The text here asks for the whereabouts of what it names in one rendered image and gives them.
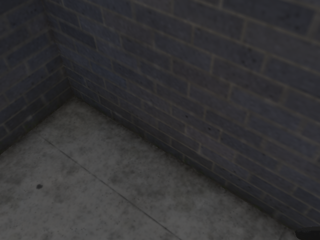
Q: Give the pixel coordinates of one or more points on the right robot hand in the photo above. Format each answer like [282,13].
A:
[308,233]

